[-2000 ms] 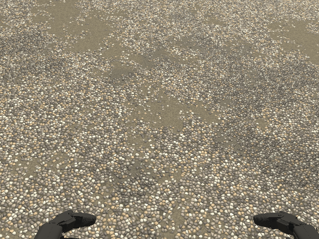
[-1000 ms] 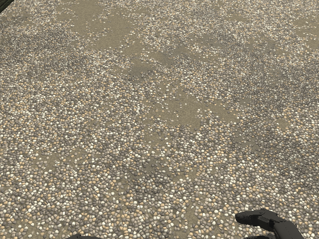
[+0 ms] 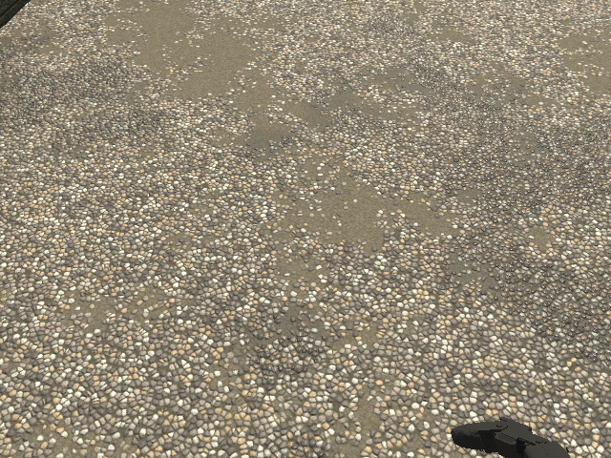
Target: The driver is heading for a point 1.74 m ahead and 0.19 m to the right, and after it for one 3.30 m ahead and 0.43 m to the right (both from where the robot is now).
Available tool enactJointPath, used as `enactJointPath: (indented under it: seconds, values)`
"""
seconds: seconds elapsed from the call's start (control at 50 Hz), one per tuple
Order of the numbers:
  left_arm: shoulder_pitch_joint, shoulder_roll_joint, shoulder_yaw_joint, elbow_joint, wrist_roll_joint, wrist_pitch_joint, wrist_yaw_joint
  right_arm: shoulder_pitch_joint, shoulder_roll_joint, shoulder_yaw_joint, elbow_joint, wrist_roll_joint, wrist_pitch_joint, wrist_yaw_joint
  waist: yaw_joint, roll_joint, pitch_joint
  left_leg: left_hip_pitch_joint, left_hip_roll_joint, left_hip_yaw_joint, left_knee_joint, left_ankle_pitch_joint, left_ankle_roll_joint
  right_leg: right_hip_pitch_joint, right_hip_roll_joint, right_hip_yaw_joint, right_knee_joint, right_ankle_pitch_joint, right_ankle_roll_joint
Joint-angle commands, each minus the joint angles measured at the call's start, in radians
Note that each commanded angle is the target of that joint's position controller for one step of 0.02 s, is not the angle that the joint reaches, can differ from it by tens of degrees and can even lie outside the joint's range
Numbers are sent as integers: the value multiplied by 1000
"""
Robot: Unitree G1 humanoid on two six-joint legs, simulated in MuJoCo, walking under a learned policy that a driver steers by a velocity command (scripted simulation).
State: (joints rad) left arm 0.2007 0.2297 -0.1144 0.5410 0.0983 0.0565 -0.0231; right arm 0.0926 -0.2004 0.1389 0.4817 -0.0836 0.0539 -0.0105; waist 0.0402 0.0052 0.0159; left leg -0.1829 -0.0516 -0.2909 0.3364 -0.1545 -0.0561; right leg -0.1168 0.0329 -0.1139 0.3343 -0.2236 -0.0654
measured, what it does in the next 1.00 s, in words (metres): stands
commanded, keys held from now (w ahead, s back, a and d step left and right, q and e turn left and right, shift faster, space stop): w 1.00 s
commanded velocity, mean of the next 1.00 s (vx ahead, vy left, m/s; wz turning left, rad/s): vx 0.50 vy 0.00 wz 0.00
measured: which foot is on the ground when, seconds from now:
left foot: down 0.00-1.00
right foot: down 0.00-1.00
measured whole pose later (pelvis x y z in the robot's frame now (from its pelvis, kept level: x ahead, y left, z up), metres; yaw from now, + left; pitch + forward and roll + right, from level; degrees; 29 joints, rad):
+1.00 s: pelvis +0.00 +0.02 +0.00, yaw +0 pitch +0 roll +0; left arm 0.23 0.24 -0.13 0.53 0.11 0.05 -0.03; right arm 0.08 -0.20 0.15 0.49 -0.09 0.06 0.00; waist 0.04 0.00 0.00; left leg -0.17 -0.07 -0.26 0.30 -0.13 -0.02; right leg -0.10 0.00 -0.08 0.31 -0.21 -0.03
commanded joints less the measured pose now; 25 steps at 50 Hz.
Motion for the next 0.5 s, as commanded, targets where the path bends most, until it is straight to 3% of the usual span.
enactJointPath:
  seconds: [0.02,0.06,0.08,0.1,0.12,0.14,0.24,0.26,0.28,0.3,0.32,0.38,0.4,0.42,0.46,0.48,0.5]
  values:
    - [-35,81,22,-91,9,-20,-1,-105,-66,-21,-112,2,-20,2,11,8,-92,-133,48,3,-35,231,34,179,-130,133,-36,166,12]
    - [-30,83,22,-90,11,-22,-2,-103,-65,-19,-112,-2,-23,1,11,1,-109,-120,49,4,-36,243,34,184,-130,134,-29,194,13]
    - [-22,100,29,-69,-6,-15,3,-44,-64,-23,-77,-12,-19,-8,-20,-8,-141,-66,43,21,-38,167,32,179,-123,128,-52,118,3]
    - [-28,103,30,-73,-14,-12,4,-49,-69,-24,-78,-11,-15,-8,-18,-4,-103,-80,37,25,-38,134,33,153,-122,128,-67,73,5]
    - [-42,83,21,-96,2,-17,-1,-112,-67,-21,-112,2,-18,0,10,10,-55,-140,41,8,-43,192,37,151,-127,132,-52,119,11]
    - [-37,79,19,-92,9,-19,-3,-109,-64,-19,-111,1,-19,2,9,12,-78,-135,48,2,-46,218,38,170,-130,135,-44,141,10]
    - [-22,86,17,-91,11,-23,-6,-107,-65,-16,-113,-6,-21,1,9,1,-112,-101,48,2,-41,246,40,172,-130,140,-34,189,13]
    - [-17,101,25,-72,-5,-16,-1,-49,-64,-20,-78,-16,-17,-7,-22,-9,-140,-54,45,17,-46,165,38,168,-124,135,-57,106,5]
    - [-23,103,25,-77,-13,-13,1,-55,-69,-22,-79,-14,-14,-6,-19,-5,-100,-70,39,20,-48,130,39,143,-123,135,-72,61,7]
    - [-38,84,17,-99,3,-18,-4,-117,-68,-19,-112,0,-17,2,8,9,-52,-131,42,4,-52,189,42,142,-127,138,-56,110,12]
    - [-32,81,16,-95,10,-21,-5,-114,-65,-18,-110,-1,-18,3,8,12,-77,-126,48,0,-54,215,43,163,-130,140,-48,132,11]
    - [-18,85,16,-93,12,-23,-7,-112,-65,-16,-111,-6,-21,3,11,3,-107,-102,48,0,-49,246,45,171,-131,142,-37,174,13]
    - [-9,103,24,-72,-4,-17,-1,-55,-64,-20,-76,-16,-18,-5,-18,-6,-140,-51,45,15,-53,168,44,169,-125,139,-59,97,6]
    - [-22,89,16,-97,4,-20,-6,-119,-68,-17,-113,-4,-19,3,12,7,-72,-111,42,4,-50,212,47,148,-128,141,-51,138,14]
    - [-18,85,14,-94,11,-23,-8,-114,-65,-16,-111,-6,-19,4,9,6,-97,-102,48,-1,-53,235,48,163,-131,144,-44,155,13]
    - [-9,103,22,-75,-4,-17,-2,-58,-66,-20,-76,-15,-16,-4,-19,-7,-132,-53,46,13,-56,164,46,162,-125,141,-62,84,8]
    - [-16,104,23,-80,-11,-14,1,-63,-69,-21,-77,-14,-15,-4,-16,-4,-95,-70,41,15,-59,133,47,142,-123,139,-74,52,10]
